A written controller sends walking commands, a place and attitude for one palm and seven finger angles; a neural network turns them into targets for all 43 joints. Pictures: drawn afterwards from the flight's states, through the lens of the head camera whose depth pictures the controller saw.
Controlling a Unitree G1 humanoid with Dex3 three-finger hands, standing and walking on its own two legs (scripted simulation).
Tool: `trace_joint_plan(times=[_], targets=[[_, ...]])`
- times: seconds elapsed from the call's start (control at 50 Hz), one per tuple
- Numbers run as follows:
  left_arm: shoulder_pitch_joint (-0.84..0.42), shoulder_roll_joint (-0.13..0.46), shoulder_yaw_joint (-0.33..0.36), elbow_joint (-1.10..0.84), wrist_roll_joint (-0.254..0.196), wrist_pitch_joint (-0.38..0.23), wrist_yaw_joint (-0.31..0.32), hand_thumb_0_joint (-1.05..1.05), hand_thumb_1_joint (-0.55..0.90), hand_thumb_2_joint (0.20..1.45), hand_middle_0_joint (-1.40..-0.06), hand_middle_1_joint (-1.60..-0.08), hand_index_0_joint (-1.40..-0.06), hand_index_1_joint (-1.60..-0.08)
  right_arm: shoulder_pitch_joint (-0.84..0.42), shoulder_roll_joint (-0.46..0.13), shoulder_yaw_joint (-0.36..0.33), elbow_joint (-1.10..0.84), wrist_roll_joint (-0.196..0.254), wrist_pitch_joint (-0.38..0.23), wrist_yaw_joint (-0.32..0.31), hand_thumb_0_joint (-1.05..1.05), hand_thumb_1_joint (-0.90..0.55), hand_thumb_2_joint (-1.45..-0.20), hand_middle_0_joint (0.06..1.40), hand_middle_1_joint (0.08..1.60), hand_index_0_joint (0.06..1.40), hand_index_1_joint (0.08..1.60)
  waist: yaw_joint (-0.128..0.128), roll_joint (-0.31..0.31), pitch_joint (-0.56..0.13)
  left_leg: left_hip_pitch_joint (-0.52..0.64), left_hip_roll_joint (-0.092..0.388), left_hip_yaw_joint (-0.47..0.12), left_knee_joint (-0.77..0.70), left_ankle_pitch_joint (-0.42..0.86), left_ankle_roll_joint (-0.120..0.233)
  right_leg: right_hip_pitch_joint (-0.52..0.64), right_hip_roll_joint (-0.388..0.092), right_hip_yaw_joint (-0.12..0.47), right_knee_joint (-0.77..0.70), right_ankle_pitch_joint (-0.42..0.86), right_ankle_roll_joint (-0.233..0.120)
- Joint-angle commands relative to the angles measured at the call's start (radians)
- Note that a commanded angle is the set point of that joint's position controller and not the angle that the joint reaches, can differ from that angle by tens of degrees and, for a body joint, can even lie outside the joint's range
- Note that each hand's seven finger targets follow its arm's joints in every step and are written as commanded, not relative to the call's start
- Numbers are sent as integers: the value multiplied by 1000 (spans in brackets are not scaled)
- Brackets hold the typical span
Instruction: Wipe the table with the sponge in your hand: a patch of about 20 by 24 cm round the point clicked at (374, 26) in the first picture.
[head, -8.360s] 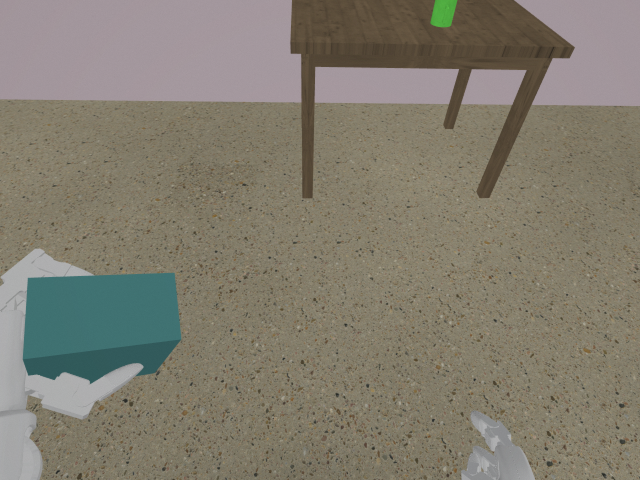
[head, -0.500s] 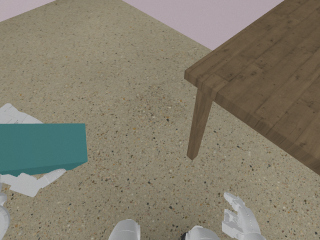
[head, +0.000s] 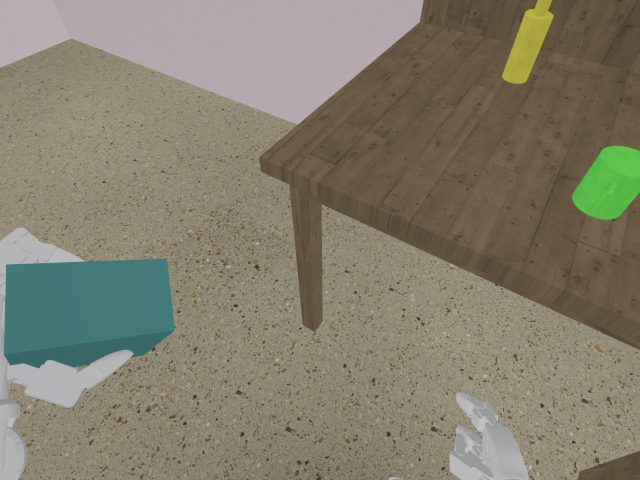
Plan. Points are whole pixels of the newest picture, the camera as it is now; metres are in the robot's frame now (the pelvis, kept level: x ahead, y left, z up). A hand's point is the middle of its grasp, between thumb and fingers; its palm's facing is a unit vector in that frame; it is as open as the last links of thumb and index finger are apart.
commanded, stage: turn to face it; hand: left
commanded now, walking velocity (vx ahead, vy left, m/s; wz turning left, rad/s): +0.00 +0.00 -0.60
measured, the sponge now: (111, 317) +0.22 +0.23 +0.16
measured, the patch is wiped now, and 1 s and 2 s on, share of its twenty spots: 0.00 0.00 0.00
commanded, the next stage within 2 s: take the last steps up to it in 1.38 s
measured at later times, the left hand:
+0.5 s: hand (214, 327) +0.21 +0.12 +0.17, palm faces +0.13 -0.89 -0.44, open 10.4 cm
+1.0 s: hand (388, 369) +0.19 -0.03 +0.18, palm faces -0.20 -0.83 -0.52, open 10.4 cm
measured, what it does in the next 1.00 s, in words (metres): walks backwards, turning right: right foot, then left foot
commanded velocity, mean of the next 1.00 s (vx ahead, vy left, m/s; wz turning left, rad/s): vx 0.00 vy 0.00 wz -0.58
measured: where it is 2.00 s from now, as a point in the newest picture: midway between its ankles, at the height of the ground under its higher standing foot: outside the picture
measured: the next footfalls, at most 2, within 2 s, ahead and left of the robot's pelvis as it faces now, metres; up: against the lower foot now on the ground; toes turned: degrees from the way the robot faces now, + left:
right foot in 0.06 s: +0.06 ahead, -0.13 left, +0.00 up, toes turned -7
left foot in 0.46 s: +0.01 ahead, +0.08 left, +0.00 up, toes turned -13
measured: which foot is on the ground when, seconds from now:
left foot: down 0.00-0.06, up 0.08-0.44, down 0.46-0.72, up 0.74-1.00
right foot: up 0.00-0.04, down 0.06-0.48, up 0.50-0.70, down 0.72-1.00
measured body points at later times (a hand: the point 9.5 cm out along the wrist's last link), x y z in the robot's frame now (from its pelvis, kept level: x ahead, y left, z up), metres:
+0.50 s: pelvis -0.06 -0.05 +0.00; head -0.03 -0.05 +0.45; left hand +0.20 +0.17 +0.19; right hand +0.03 -0.35 -0.08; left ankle -0.03 +0.09 -0.73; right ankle +0.01 -0.12 -0.72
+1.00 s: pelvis -0.13 -0.09 +0.01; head -0.08 -0.12 +0.45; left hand +0.19 +0.02 +0.20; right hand -0.13 -0.39 -0.09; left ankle -0.06 +0.04 -0.70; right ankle -0.11 -0.19 -0.73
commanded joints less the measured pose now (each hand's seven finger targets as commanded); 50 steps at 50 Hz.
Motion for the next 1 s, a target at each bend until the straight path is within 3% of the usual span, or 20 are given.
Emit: trace_joint_plan(times=[0.0, 0.02, 0.04, 0.06, 0.08, 0.12, 0.16, 0.32, 0.38, 0.42, 0.46, 0.5, 0.56, 0.64, 0.68, 0.7, 0.72, 0.74, 0.8, 0.98], targets=[[-164, 172, 85, -212, -9, -71, 11, 0, 100, 1300, -1200, -1600, -1200, -1600, -32, -179, -68, -120, -5, -82, -5, 0, -900, -900, 200, 300, 200, 300, -49, 175, -103, -19, 140, -8, 5, 226, 84, 220, 25, -69, -323, 171, 0], [-149, 208, 113, -191, 0, -70, 15, 0, 100, 1300, -1200, -1600, -1200, -1600, -30, -165, -67, -121, -2, -82, -4, 0, -900, -900, 200, 300, 200, 300, -48, 53, -123, -50, 85, 9, 148, 128, 54, 259, -51, 40, -412, 312, -45], [-147, 243, 141, -195, -7, -78, 22, 0, 100, 1300, -1200, -1600, -1200, -1600, -60, -124, -49, -136, -3, -77, -5, 0, -900, -900, 200, 300, 200, 300, -41, -201, -136, -228, -37, 27, 347, -177, 7, 353, -217, 331, -442, 672, -143], [-103, 259, 180, -181, -35, -65, 27, 0, 100, 1300, -1200, -1600, -1200, -1600, -97, -129, -54, -153, 2, -67, -10, 0, -900, -900, 200, 300, 200, 300, -12, -345, -184, -279, -93, -81, 533, -322, 3, 284, -308, 528, -502, 651, -196], [-70, 258, 180, -230, -46, -63, 25, 0, 100, 1300, -1200, -1600, -1200, -1600, -121, -122, -54, -151, -2, -51, -9, 0, -900, -900, 200, 300, 200, 300, -21, -291, -180, -297, -76, -175, 621, -266, 3, 270, -317, 555, -515, 555, -215], [19, 243, 207, -275, -53, -77, 26, 0, 100, 1300, -1200, -1600, -1200, -1600, -129, -98, -23, -128, -12, -7, -1, 0, -900, -900, 200, 300, 200, 300, -28, -97, -249, -326, -72, -191, 604, -195, -8, 374, -266, 437, -433, 598, -234], [60, 227, 207, -282, -55, -86, 29, 0, 100, 1300, -1200, -1600, -1200, -1600, -140, -98, -28, -123, -15, 16, -8, 0, -900, -900, 200, 300, 200, 300, -40, -99, -257, -270, -90, -159, 490, -171, -10, 369, -228, 380, -441, 647, -221], [66, 209, 171, -224, -53, -64, 29, 0, 100, 1300, -1200, -1600, -1200, -1600, -134, -146, -51, -128, -4, 57, -12, 0, -900, -900, 200, 300, 200, 300, -28, -131, -219, -117, -134, -149, 131, -187, 21, 250, -202, 500, -528, 361, -220], [18, 204, 137, -257, -42, -63, 21, 0, 100, 1300, -1200, -1600, -1200, -1600, -104, -157, -53, -136, -5, 64, -6, 0, -900, -900, 200, 300, 200, 300, -42, -93, -202, 30, -137, -133, -40, -126, 44, 129, -166, 503, -545, 193, -172], [-20, 227, 139, -296, -42, -75, 17, 0, 100, 1300, -1200, -1600, -1200, -1600, -94, -176, -64, -135, -6, 56, -11, 0, -900, -900, 200, 300, 200, 300, -47, -9, -190, 159, -54, -179, -190, -117, 89, 2, -77, 460, -459, 103, -113], [-40, 238, 166, -304, -27, -89, 12, 0, 100, 1300, -1200, -1600, -1200, -1600, -122, -179, -59, -148, -12, 35, -21, 0, -900, -900, 200, 300, 200, 300, -35, 292, -122, 82, 218, -386, -338, -147, 217, -129, 68, 220, -40, -14, -35], [-59, 222, 151, -282, -15, -82, 6, 0, 100, 1300, -1200, -1600, -1200, -1600, -114, -152, -69, -159, -11, 9, -26, 0, -900, -900, 200, 300, 200, 300, -37, 229, -42, -145, 268, -336, -359, -122, 267, -72, 15, 140, 322, 6, -8], [-53, 154, 88, -244, -18, -76, 6, 0, 100, 1300, -1200, -1600, -1200, -1600, -71, -171, -70, -137, 0, -29, -12, 0, -900, -900, 200, 300, 200, 300, -36, 209, -41, -5, 186, -102, -211, 249, 177, -73, -17, 37, 64, -31, 3], [-120, 160, 72, -239, -9, -67, 8, 0, 100, 1300, -1200, -1600, -1200, -1600, -43, -193, -69, -123, -5, -66, 0, 0, -900, -900, 200, 300, 200, 300, -56, 197, -81, 33, 161, -40, -46, 383, 100, 140, 31, -62, -266, 114, 6], [-148, 192, 102, -232, -3, -71, 13, 0, 100, 1300, -1200, -1600, -1200, -1600, -43, -179, -66, -124, -3, -68, 5, 0, -900, -900, 200, 300, 200, 300, -52, 55, -129, -45, 94, -4, 154, 240, 51, 285, -46, 41, -397, 366, -48], [-131, 240, 142, -221, -3, -76, 23, 0, 100, 1300, -1200, -1600, -1200, -1600, -59, -146, -55, -136, -3, -62, 3, 0, -900, -900, 200, 300, 200, 300, -47, -179, -148, -198, -23, 23, 341, -40, 5, 375, -203, 306, -413, 738, -141], [-53, 246, 174, -165, -25, -63, 30, 0, 100, 1300, -1200, -1600, -1200, -1600, -89, -144, -58, -146, 2, -53, 0, 0, -900, -900, 200, 300, 200, 300, -24, -325, -201, -287, -93, -63, 510, -333, -6, 356, -307, 519, -468, 802, -207], [-20, 254, 180, -221, -40, -59, 28, 0, 100, 1300, -1200, -1600, -1200, -1600, -107, -139, -59, -145, -1, -33, -1, 0, -900, -900, 200, 300, 200, 300, -25, -266, -201, -285, -77, -164, 603, -301, 1, 318, -316, 539, -492, 667, -206], [56, 243, 213, -330, -53, -84, 32, 0, 100, 1300, -1200, -1600, -1200, -1600, -140, -108, -30, -121, -16, 18, 4, 0, -900, -900, 200, 300, 200, 300, -41, -91, -253, -304, -74, -178, 573, -197, -9, 379, -257, 406, -435, 657, -232], [89, 203, 180, -259, -43, -66, 28, 0, 100, 1300, -1200, -1600, -1200, -1600, -111, -144, -49, -123, -8, 52, -3, 0, -900, -900, 200, 300, 200, 300, -46, -134, -222, -30, -135, -128, 43, -127, 27, 179, -188, 446, -518, 294, -201]])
